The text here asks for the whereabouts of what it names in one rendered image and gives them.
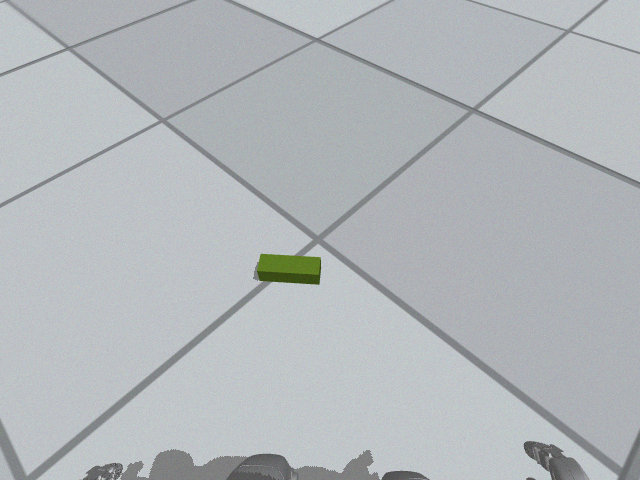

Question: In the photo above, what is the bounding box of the left robot hand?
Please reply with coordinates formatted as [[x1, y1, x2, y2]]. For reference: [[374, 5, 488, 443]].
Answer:
[[83, 463, 123, 480]]

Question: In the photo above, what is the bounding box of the right robot hand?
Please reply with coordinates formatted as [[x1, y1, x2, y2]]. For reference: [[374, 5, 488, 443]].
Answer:
[[524, 441, 590, 480]]

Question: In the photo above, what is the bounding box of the carton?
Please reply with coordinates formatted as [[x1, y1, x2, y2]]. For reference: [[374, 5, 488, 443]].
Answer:
[[257, 254, 321, 285]]

